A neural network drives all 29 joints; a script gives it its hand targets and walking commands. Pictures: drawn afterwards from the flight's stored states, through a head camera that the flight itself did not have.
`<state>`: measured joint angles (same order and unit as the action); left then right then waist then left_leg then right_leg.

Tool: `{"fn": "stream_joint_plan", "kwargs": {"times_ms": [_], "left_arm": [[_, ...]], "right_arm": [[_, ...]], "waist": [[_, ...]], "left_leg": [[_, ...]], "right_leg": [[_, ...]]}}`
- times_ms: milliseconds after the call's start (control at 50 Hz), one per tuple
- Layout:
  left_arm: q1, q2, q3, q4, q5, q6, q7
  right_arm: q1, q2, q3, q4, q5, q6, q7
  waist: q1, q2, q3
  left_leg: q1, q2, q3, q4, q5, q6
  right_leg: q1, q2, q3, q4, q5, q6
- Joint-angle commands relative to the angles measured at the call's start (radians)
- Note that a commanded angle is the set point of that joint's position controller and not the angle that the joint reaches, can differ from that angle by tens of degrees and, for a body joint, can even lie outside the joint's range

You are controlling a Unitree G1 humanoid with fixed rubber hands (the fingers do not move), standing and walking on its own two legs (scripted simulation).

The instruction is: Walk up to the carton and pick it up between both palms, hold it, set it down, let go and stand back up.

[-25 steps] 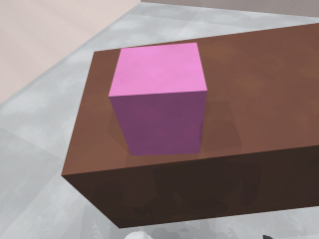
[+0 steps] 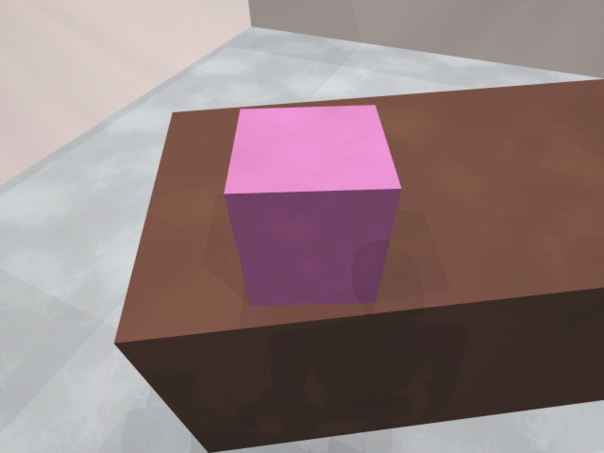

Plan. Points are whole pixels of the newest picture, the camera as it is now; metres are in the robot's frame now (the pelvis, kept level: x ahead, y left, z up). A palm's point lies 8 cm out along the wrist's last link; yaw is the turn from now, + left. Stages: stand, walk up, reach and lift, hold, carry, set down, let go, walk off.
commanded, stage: walk up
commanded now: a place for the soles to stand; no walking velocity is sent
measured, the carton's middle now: (310, 209) +0.48 +0.00 +0.06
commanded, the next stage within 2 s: reach and lift in 1.74 s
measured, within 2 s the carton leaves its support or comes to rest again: neither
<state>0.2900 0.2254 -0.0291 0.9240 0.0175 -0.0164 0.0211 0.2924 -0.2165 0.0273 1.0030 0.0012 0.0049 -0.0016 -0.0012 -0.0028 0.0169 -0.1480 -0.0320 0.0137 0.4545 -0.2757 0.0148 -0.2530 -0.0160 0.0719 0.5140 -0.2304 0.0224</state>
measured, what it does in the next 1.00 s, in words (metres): stands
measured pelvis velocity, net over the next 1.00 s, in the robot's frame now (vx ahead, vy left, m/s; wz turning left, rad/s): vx -0.02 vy -0.01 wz -0.05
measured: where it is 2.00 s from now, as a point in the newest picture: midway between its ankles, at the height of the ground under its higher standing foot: outside the picture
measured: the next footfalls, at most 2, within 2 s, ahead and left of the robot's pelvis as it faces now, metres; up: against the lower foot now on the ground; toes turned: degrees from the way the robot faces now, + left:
none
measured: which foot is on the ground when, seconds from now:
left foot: down 0.00-1.00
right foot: down 0.00-1.00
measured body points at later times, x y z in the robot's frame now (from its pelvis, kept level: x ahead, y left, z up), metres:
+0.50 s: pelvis +0.00 -0.01 +0.00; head +0.02 -0.01 +0.45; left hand +0.05 +0.24 -0.14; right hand +0.03 -0.26 -0.15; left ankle -0.02 +0.11 -0.74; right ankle +0.03 -0.13 -0.74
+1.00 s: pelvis -0.02 -0.01 +0.00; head -0.01 -0.02 +0.45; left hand +0.00 +0.25 -0.14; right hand -0.04 -0.26 -0.16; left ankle -0.02 +0.11 -0.74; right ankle +0.03 -0.13 -0.74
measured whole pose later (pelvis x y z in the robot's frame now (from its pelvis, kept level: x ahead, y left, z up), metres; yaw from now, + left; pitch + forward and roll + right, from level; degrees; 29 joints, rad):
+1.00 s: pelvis -0.02 -0.01 +0.00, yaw -3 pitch -1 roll +1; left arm 0.27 0.24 -0.04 1.07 0.00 0.01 0.03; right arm 0.30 -0.25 0.03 1.08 0.00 0.01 -0.02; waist 0.00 0.01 0.05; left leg -0.18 0.00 0.04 0.46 -0.25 0.00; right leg -0.30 0.02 0.12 0.50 -0.17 0.01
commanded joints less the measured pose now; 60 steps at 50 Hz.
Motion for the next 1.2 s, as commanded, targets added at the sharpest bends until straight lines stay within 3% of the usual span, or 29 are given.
{"fn": "stream_joint_plan", "kwargs": {"times_ms": [0, 140, 320, 360, 400, 520, 680, 780, 940, 1180], "left_arm": [[0.017, 0.12, 0.023, -0.021, -0.001, -0.019, 0.008], [0.026, 0.128, 0.016, 0.018, -0.003, -0.02, 0.012], [0.032, 0.133, 0.012, 0.048, -0.004, -0.015, 0.015], [0.008, 0.147, 0.012, 0.057, -0.02, -0.009, 0.018], [0.008, 0.146, 0.013, 0.061, -0.02, -0.007, 0.02], [-0.017, 0.145, 0.016, 0.071, -0.017, 0.005, 0.02], [-0.033, 0.155, 0.018, 0.087, -0.021, 0.014, 0.015], [-0.026, 0.161, 0.018, 0.094, -0.023, 0.012, 0.012], [-0.013, 0.158, 0.017, 0.099, -0.021, 0.009, 0.012], [0.004, 0.145, 0.013, 0.104, -0.016, 0.006, 0.019]], "right_arm": [[0.028, -0.138, -0.031, -0.023, -0.001, -0.012, -0.008], [0.039, -0.133, -0.027, 0.003, -0.006, -0.012, -0.012], [0.047, -0.132, -0.019, 0.032, -0.008, -0.009, -0.018], [0.006, -0.144, -0.019, 0.018, 0.001, -0.011, -0.025], [0.011, -0.145, -0.02, 0.02, 0.002, -0.011, -0.027], [-0.003, -0.146, -0.021, 0.022, 0.001, 0.0, -0.029], [-0.018, -0.154, -0.02, 0.027, 0.004, 0.005, -0.026], [-0.002, -0.158, -0.021, 0.031, 0.004, 0.002, -0.023], [0.028, -0.156, -0.018, 0.036, 0.001, -0.005, -0.024], [0.039, -0.155, -0.018, 0.037, -0.001, -0.005, -0.028]], "waist": [[0.0, 0.006, 0.045], [-0.003, -0.023, 0.02], [0.0, -0.013, 0.018], [0.006, -0.016, 0.025], [0.005, -0.012, -0.005], [0.004, 0.004, -0.019], [0.004, -0.002, 0.08], [-0.001, -0.02, 0.092], [-0.001, -0.033, 0.051], [0.006, -0.001, 0.034]], "left_leg": [[-0.079, 0.112, -0.131, -0.128, -0.007, 0.045], [-0.032, 0.103, -0.108, -0.089, 0.088, 0.04], [-0.024, 0.102, -0.099, -0.079, 0.121, 0.033], [-0.009, 0.12, -0.093, -0.052, 0.283, 0.03], [0.001, 0.12, -0.085, -0.041, 0.303, 0.03], [-0.011, 0.122, -0.084, -0.063, 0.161, 0.038], [-0.089, 0.117, -0.101, -0.117, -0.095, 0.044], [-0.1, 0.111, -0.1, -0.12, -0.162, 0.044], [-0.08, 0.109, -0.09, -0.106, -0.124, 0.041], [-0.054, 0.125, -0.083, -0.095, 0.016, 0.044]], "right_leg": [[0.014, -0.049, 0.067, -0.079, 0.041, -0.067], [0.016, -0.066, 0.079, -0.093, 0.116, -0.072], [0.031, -0.071, 0.079, -0.095, 0.16, -0.076], [0.021, -0.076, 0.079, -0.064, 0.342, -0.074], [0.043, -0.078, 0.077, -0.052, 0.372, -0.079], [0.032, -0.069, 0.089, -0.072, 0.236, -0.08], [-0.049, -0.049, 0.124, -0.133, -0.055, -0.069], [-0.079, -0.043, 0.146, -0.156, -0.137, -0.067], [-0.063, -0.039, 0.158, -0.148, -0.095, -0.071], [-0.032, -0.034, 0.138, -0.078, 0.112, -0.071]]}}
